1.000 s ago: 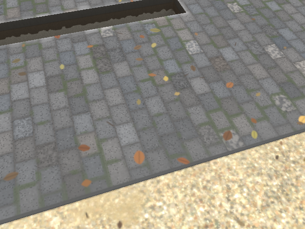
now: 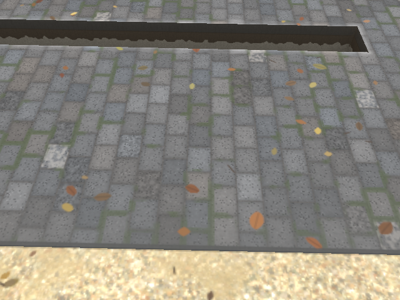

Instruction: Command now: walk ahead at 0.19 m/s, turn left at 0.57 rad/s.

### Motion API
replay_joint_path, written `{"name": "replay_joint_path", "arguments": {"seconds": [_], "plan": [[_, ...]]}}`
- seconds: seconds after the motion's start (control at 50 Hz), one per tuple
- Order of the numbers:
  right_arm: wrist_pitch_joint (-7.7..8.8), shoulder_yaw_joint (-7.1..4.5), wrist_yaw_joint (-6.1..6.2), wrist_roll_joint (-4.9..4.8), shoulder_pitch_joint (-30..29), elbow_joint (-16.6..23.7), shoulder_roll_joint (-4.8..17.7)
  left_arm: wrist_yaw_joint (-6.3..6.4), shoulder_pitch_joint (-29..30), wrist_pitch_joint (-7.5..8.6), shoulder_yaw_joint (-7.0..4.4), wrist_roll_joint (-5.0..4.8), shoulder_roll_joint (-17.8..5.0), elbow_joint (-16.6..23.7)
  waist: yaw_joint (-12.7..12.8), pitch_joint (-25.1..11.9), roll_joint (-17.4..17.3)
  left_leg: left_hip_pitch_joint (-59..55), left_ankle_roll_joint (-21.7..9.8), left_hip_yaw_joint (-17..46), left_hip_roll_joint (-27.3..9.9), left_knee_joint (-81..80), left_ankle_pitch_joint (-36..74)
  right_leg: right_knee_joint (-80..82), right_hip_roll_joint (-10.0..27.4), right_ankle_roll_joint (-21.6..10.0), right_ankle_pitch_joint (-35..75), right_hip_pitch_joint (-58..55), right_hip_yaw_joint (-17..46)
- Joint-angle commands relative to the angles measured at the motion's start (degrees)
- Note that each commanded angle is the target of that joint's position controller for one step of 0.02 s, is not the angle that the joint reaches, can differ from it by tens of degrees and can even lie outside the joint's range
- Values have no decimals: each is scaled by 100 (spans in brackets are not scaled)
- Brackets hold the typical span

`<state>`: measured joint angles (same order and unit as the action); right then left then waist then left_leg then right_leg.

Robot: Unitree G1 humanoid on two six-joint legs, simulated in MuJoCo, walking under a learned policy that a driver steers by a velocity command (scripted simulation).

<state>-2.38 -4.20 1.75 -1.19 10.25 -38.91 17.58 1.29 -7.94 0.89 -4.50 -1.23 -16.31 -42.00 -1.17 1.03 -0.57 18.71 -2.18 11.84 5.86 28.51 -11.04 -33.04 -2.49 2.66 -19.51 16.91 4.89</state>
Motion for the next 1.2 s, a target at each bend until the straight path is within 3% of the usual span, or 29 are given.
{"name": "replay_joint_path", "arguments": {"seconds": [0.02, 0.04, 0.06, 0.08, 0.1, 0.16, 0.24, 0.34, 0.42, 0.44, 0.48, 0.5, 0.52, 0.54, 0.58, 0.6, 0.7, 0.8, 0.88, 0.94, 0.98, 1.0, 1.02, 1.04, 1.06, 1.08, 1.12, 1.14, 1.2], "plan": [[51, -166, 36, -41, -230, 423, 685, -27, -717, 202, -242, -14, -692, 140, 462, -396, -632, 858, -456, 1432, -739, -528, -2636, 1284, 417, -424, 318, -1564, 75], [79, -42, 21, 10, -21, 406, 204, 8, -1203, 212, -282, 83, -972, 80, 460, -722, 456, 1550, -82, 399, -132, 1377, -2664, 1638, 1686, -795, -748, -2269, 1362], [196, -117, 2, -35, -343, 760, 435, -88, -1095, 269, -365, 343, -1454, 85, 373, -44, 1379, 2789, -22, -47, 89, 2221, -2202, 2347, 2501, -1474, -2055, -1602, 3223], [269, -203, -12, 5, -428, 755, 811, -75, -633, 354, -313, 325, -1192, 227, 203, 373, 1179, 2991, 31, -1, -409, 2869, -1693, 2447, 2515, -1589, -2360, -1300, 3094], [277, -262, -48, 18, -258, 617, 950, -14, -348, 379, -221, 195, -862, 280, 113, 455, 1063, 3069, 127, -79, -486, 3111, -1223, 2460, 2205, -1386, -2036, -1339, 2477], [311, -210, -151, 46, -160, 474, 638, 81, -538, 399, -124, 127, -675, 259, 260, 313, 762, 3008, 379, -410, -688, 3725, -315, 2480, 1743, -1068, -595, -1487, 1162], [411, -83, -213, -5, -447, 633, 291, 12, -1195, 458, -104, 168, -661, 52, 529, 364, 658, 3053, 487, -527, -761, 3213, 271, 2598, 1630, -1221, 201, -1578, 437], [527, 74, -370, 20, -1045, 866, 63, -61, -1334, 398, -150, 29, -951, -113, 655, 553, 730, 2151, 449, -1190, -908, 1438, 559, 2657, 1642, -1263, 993, -1322, -203], [578, 43, -468, -44, -1057, 951, 248, -118, -1540, 325, -191, -100, -1147, -322, 511, 569, 869, 1257, 43, -1428, -753, 560, 10, 2375, 1928, -1209, 1755, -1496, -234], [597, -28, -456, -41, -729, 890, 374, -121, -1499, 294, -186, -116, -1199, -358, 241, 374, 904, 629, -95, -1516, -596, 313, -6, 1968, 1926, -1146, 2784, -1484, -256], [587, -314, -342, -16, 993, 418, 895, -112, -1483, 297, -58, -73, -952, -375, -691, -804, 577, -2078, -436, -1357, -634, 111, 329, -270, 1418, -778, 3848, -577, -743], [557, -440, -246, 175, 1822, 326, 1542, -147, -1718, 378, 166, 72, -305, -64, -775, -1898, -830, -4360, -1153, 1109, -2416, -10, -475, -2677, 694, -328, 1370, 1602, -946], [576, -350, -234, 180, 1949, 294, 1309, -131, -1640, 497, 163, -12, -348, -121, -761, -2452, -1297, -4133, -1475, 2949, -3041, -1041, -1037, -3831, 169, -294, -1303, 2183, 75], [618, -211, -264, 167, 1555, 257, 956, -146, -1332, 521, -7, -196, -837, -29, -689, -1519, -977, -3404, -1221, 2143, -2887, -1172, -1275, -4248, 456, -363, -1000, 2651, 363], [664, -74, -291, 95, 791, 211, 503, -136, -933, 468, -8, -111, -753, 46, -272, -461, -651, -1986, -916, 728, -2370, -1476, -898, -3806, 940, -424, -52, 2573, 53], [725, -36, -301, 126, 517, 208, 343, -126, -1031, 383, -43, -61, -707, -18, -64, -243, -791, -1489, -807, 216, -2145, -1690, -490, -3570, 1092, -404, 331, 2261, 89], [951, -97, -264, 231, 326, -69, 291, -115, -1063, 126, -10, -63, -341, -91, 208, 174, -389, -979, -799, -1110, -1944, -2133, 1129, -3163, 1008, -233, 1320, 2256, 246], [919, -150, -153, 181, 485, -282, 512, -274, -137, 211, 88, 10, -193, 241, -47, 484, -176, -1234, -686, -1882, -1884, -2315, 1519, -1272, 849, -281, 2523, 2230, -174], [762, -215, -105, 84, 887, -511, 706, -451, 585, 235, 158, -5, -135, 625, -303, 686, -26, -2150, -638, -2136, -2153, -2055, 2118, -497, 791, -501, 2298, 2566, -502], [593, -257, -53, 48, 876, -541, 902, -546, 616, 223, 87, -15, -300, 843, -128, 367, -248, -2651, -498, -2369, -2195, -1253, 4322, -306, 414, -767, 1560, 2104, -962], [488, -291, -2, 27, 802, -497, 1075, -528, -99, 168, -80, -35, -618, 782, 337, -225, -495, -2709, -391, -2445, -2138, 29, 5967, -387, -29, -1034, 967, 1033, -1231], [470, -278, 14, -11, 685, -456, 1093, -461, -938, 149, -246, -43, -915, 616, 827, -672, -436, -2204, -255, -2522, -1974, 1188, 5778, -42, -234, -1252, 1164, -248, -1184], [529, -193, 29, 51, 728, -368, 912, -335, -1770, 70, -416, -34, -1321, 453, 1195, -1177, 53, -856, -18, -2491, -1697, 2874, 3918, 179, 263, -1553, 1229, -2005, -184], [689, 88, -101, 230, 1387, -83, 8, -300, -1537, 118, -471, -57, -1848, 513, 359, -1648, 1525, 1828, 363, -1881, -419, 5012, -2076, 588, 1798, -2693, 304, -3924, 3154], [932, 42, -191, 43, 751, -7, 466, -311, -1729, 199, -338, -13, -1367, 652, 834, -2305, 800, 2416, 257, -565, -348, 5524, -2283, 1429, 2109, -2825, -222, -4176, 4336], [1041, -21, -235, -157, 146, 214, 714, -318, -1519, 265, -259, 35, -1106, 609, 873, -1438, 510, 2779, 124, -505, -636, 5272, -1698, 1641, 1969, -2474, 159, -3571, 3497], [1093, -11, -170, 59, 69, 194, 649, -311, -780, 309, -167, 10, -817, 705, 319, -528, -142, 2299, 127, -603, -1056, 4207, -996, 1698, 1492, -2140, 1422, -1932, 2282], [1033, -45, -170, 122, 193, 167, 688, -282, -586, 321, -122, 90, -710, 798, 137, -440, 16, 1894, 188, -565, -1165, 4003, -832, 1813, 1339, -2123, 1929, -1419, 1982], [844, -8, -166, 216, 295, 148, 516, -201, -521, 340, -134, 59, -792, 759, -26, -267, 121, 1575, 499, -778, -1197, 3278, -575, 2013, 1121, -2113, 2675, -599, 1432]]}}
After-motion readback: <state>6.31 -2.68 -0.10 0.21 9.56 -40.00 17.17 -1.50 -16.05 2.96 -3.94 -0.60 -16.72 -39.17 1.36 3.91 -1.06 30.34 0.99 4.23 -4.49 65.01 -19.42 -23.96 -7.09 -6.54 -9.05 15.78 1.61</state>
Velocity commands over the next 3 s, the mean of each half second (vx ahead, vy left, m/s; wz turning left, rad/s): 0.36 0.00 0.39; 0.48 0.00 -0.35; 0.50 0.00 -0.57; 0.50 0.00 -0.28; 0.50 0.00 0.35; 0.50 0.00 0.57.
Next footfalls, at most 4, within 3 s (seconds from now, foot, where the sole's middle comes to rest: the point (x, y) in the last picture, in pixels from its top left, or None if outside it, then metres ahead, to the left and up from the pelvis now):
0.02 right None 0.04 -0.13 -0.78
0.48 left None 0.25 0.21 -0.78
1.02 right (198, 267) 0.59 0.02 -0.78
1.48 left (158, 191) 0.90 0.17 -0.78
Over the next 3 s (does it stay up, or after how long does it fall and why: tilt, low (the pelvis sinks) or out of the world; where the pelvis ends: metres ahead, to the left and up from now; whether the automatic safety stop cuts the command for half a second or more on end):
stays up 1.46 -0.19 -0.02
